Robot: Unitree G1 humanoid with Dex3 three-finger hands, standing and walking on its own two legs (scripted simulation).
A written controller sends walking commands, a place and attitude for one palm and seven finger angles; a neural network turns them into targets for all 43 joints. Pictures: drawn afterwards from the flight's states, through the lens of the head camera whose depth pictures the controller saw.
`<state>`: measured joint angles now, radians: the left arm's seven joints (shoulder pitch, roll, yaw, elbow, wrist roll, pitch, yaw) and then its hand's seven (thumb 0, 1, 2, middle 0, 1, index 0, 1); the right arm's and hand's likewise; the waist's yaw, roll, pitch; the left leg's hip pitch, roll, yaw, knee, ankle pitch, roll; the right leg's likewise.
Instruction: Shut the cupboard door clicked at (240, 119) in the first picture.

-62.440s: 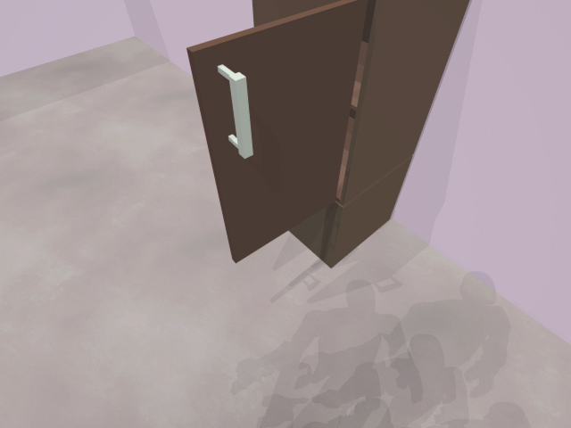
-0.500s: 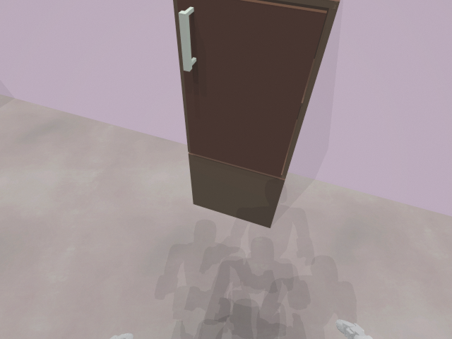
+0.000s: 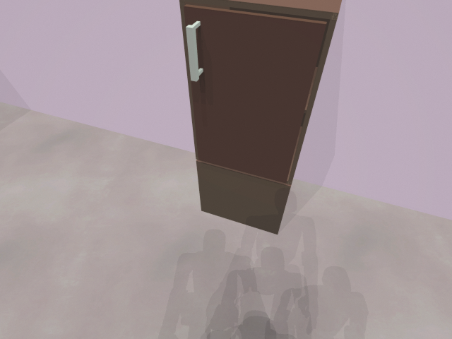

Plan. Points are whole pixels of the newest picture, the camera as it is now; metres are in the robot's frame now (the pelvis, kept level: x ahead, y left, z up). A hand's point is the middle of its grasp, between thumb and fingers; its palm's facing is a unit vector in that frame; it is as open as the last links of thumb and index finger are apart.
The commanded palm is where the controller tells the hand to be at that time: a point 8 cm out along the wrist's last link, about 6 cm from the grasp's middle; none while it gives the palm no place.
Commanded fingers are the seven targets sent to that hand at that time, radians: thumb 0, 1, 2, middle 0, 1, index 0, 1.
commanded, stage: let the arm hang, fingers relaxed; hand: left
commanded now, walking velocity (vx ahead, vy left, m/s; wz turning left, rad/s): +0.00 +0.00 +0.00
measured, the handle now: (195, 52) +0.84 +0.13 +0.13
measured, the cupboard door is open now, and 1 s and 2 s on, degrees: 0 0 0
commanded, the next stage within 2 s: look to check the result in 0.34 s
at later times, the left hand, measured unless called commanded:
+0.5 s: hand out of the picture -0.05 +0.15 -0.18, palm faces +0.06 -0.99 -0.16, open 7.4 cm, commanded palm none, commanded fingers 0.00 0.90 0.90 -0.20 -0.30 -0.20 -0.30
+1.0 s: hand out of the picture -0.03 +0.15 -0.18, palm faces +0.05 -0.99 -0.16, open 7.4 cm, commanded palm none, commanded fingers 0.00 0.90 0.90 -0.20 -0.30 -0.20 -0.30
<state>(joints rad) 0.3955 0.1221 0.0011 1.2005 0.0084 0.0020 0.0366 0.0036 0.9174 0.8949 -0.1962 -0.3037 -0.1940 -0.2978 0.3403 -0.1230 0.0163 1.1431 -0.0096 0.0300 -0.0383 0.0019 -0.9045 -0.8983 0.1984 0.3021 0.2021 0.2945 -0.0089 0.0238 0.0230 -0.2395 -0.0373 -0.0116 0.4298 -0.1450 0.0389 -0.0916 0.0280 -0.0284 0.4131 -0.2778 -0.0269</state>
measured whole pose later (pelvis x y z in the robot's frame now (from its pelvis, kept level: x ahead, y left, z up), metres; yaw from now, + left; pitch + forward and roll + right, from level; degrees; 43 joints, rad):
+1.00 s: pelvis +0.02 +0.00 +0.00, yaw +0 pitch -2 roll +0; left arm 0.35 0.10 0.01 1.18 0.01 -0.01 0.04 0.00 0.91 0.89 -0.20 -0.30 -0.19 -0.30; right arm 0.30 -0.13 0.01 1.13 -0.01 0.01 -0.04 0.00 -0.91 -0.90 0.20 0.30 0.20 0.29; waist -0.01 0.01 0.03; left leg -0.23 -0.04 -0.01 0.42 -0.16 0.03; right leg -0.08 0.03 -0.03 0.41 -0.29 -0.03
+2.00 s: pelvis +0.03 -0.01 +0.00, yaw +0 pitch -2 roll +0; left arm 0.35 0.11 0.01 1.18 0.01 -0.01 0.04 0.00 0.91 0.89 -0.20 -0.30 -0.19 -0.30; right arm 0.29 -0.13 0.02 1.14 -0.01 0.01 -0.05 0.00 -0.91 -0.90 0.20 0.30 0.20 0.29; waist 0.00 0.00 0.03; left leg -0.19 -0.03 -0.01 0.42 -0.19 0.02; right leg -0.03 0.03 -0.02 0.37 -0.30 -0.04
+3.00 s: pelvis +0.03 -0.02 +0.00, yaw -1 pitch -2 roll +0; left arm 0.35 0.11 0.01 1.18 0.01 -0.02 0.05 0.00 0.91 0.89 -0.20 -0.30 -0.19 -0.30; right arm 0.29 -0.13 0.02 1.14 -0.01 0.01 -0.05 0.00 -0.91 -0.90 0.20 0.30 0.20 0.29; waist 0.00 0.00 0.04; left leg -0.19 -0.02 -0.01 0.42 -0.19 0.01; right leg -0.03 0.05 -0.02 0.36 -0.30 -0.05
